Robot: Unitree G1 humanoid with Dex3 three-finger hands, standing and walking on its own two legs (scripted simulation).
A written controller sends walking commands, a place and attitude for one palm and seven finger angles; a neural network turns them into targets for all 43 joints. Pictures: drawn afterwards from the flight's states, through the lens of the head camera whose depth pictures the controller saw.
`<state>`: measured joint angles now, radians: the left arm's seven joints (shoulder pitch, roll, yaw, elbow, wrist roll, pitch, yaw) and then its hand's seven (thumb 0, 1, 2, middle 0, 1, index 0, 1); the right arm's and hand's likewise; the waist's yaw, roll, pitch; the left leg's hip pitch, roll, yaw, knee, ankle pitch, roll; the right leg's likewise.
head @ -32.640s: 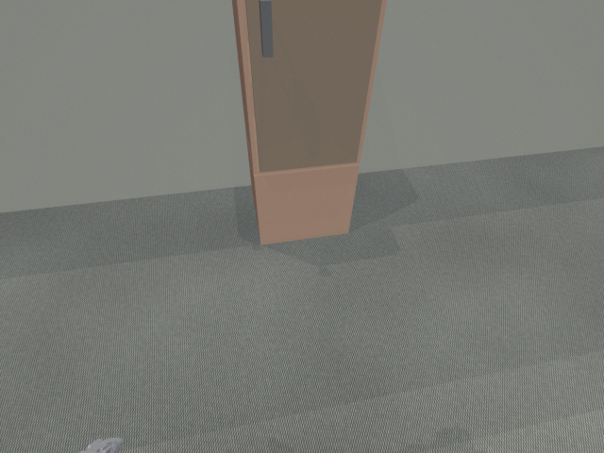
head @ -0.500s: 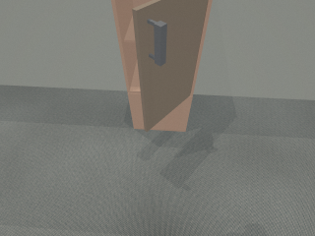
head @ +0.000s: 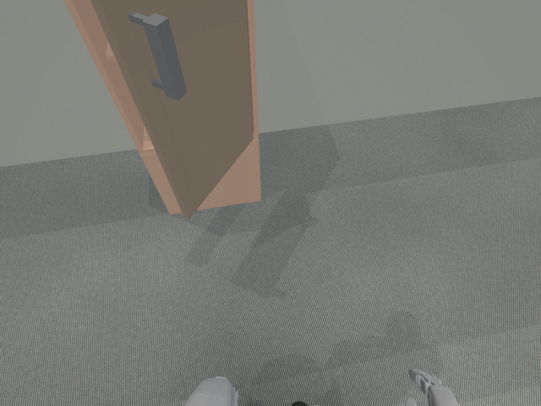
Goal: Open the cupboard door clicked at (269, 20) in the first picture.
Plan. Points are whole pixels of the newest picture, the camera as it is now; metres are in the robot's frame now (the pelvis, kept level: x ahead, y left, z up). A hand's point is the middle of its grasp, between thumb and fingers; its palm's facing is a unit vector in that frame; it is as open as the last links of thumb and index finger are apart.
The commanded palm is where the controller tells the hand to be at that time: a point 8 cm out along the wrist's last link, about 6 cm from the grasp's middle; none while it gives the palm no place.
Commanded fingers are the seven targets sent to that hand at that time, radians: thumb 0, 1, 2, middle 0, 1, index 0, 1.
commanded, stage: walk to a spot facing it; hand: left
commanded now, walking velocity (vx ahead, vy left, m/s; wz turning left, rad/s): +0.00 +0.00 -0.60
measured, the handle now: (156, 57) +0.60 +0.25 +0.14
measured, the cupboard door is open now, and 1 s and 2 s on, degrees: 50 50 50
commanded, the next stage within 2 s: none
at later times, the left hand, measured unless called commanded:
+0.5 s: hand (175, 368) +0.17 +0.19 -0.17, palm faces -0.29 -0.91 -0.29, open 7.4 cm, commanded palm none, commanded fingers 0.00 0.90 0.90 -0.20 -0.30 -0.20 -0.30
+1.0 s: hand (235, 320) +0.26 +0.09 -0.16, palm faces -0.59 -0.79 -0.17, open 7.4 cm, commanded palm none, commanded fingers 0.00 0.90 0.90 -0.20 -0.30 -0.20 -0.30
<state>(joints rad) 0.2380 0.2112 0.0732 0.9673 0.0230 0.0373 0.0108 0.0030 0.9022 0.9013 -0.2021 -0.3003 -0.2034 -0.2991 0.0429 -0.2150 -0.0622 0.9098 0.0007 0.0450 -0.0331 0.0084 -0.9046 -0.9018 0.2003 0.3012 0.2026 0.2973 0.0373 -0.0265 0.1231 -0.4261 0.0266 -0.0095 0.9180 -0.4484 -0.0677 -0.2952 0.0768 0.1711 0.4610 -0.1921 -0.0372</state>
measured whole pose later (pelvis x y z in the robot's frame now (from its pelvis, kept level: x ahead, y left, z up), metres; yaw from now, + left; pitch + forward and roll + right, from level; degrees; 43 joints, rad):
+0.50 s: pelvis +0.00 +0.00 -0.02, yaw -18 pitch +0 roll +0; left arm 0.13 0.27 0.07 0.89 0.02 0.03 -0.03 0.00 0.91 0.90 -0.20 -0.30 -0.20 -0.30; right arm 0.24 -0.25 -0.05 0.92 -0.01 0.04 -0.03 0.01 -0.90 -0.90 0.20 0.30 0.21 0.30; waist -0.01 0.02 0.12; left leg -0.33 0.14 0.09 0.86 -0.51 -0.07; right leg -0.34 -0.01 -0.02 0.64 -0.29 -0.02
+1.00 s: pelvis +0.05 -0.01 +0.00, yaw -36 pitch +2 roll -2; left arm 0.13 0.26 0.09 0.90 0.03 0.05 -0.08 0.01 0.91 0.90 -0.20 -0.30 -0.20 -0.30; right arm 0.34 -0.20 -0.02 0.94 -0.04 -0.03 -0.02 0.01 -0.90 -0.90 0.20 0.30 0.21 0.30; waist -0.02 -0.01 0.06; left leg -0.18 0.15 0.14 0.43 -0.27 -0.05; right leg -0.51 -0.05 -0.06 0.89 -0.36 0.03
